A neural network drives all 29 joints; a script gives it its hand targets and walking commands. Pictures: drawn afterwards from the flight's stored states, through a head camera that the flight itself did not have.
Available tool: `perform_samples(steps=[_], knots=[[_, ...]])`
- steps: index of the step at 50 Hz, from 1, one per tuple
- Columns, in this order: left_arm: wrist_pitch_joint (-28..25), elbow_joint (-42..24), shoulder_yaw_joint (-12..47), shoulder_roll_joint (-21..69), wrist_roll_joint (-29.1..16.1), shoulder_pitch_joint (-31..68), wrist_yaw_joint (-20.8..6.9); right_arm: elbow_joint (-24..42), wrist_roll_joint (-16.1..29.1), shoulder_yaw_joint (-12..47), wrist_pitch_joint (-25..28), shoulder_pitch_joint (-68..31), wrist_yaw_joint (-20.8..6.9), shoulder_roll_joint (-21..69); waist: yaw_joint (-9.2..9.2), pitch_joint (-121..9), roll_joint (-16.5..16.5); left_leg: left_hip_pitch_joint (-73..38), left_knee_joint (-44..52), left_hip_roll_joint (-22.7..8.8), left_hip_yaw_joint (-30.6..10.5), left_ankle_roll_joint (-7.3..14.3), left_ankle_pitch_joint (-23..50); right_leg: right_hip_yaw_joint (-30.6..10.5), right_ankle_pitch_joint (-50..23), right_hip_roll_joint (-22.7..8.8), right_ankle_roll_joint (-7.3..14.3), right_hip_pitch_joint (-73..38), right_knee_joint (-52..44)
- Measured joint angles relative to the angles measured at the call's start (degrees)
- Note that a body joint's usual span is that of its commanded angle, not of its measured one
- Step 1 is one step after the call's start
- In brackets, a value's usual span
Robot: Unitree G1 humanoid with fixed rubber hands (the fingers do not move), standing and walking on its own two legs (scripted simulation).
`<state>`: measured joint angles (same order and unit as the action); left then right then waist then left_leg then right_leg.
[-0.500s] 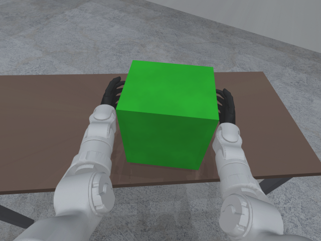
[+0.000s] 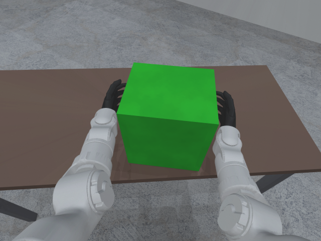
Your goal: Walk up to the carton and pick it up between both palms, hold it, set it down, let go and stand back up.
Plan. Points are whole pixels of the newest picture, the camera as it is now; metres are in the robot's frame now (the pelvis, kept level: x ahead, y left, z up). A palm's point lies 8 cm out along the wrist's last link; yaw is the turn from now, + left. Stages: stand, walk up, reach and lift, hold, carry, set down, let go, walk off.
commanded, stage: set down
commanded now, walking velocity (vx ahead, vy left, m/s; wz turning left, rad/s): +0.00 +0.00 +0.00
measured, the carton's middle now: (167, 119) +0.42 -0.01 +0.02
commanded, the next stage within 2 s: none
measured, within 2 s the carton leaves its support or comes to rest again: neither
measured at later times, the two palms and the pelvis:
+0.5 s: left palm (111, 109) +0.42 +0.14 +0.06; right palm (226, 124) +0.37 -0.16 +0.06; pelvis +0.00 +0.00 +0.00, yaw +0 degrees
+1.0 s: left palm (111, 110) +0.42 +0.14 +0.06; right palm (226, 124) +0.37 -0.16 +0.06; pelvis -0.01 +0.00 +0.00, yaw +0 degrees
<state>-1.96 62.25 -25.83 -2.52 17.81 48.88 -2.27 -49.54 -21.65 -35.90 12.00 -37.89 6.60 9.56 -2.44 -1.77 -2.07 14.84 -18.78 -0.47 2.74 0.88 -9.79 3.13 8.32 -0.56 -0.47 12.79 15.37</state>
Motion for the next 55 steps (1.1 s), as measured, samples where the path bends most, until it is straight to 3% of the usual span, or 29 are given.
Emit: perform_samples(steps=[17,55], knots=[[-3.4,2.4,-1.9,0.3,1.1,1.0,0.2,-1.2,-1.8,-1.9,2.3,-0.4,-0.3,-0.2,0.49,0.0,0.3,0.7,0.1,-0.2,0.7,0.1,0.1,0.0,-0.2,0.0,0.0,0.8,-0.1],[-5.0,-3.2,-8.9,3.0,7.7,1.1,-2.7,2.7,-6.1,-5.6,3.5,-1.3,-1.7,2.1,1.09,3.1,-1.2,0.4,1.6,-0.4,1.8,0.2,1.5,0.4,-0.9,-0.2,0.2,1.1,-0.3]])
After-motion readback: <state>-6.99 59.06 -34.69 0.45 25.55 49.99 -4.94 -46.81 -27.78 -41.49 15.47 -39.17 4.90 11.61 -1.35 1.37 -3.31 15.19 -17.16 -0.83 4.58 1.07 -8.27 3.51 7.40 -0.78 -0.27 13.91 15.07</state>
